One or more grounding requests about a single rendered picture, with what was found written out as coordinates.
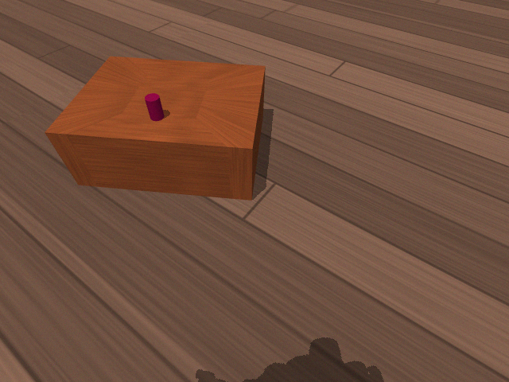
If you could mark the can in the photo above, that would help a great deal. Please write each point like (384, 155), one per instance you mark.
(153, 104)

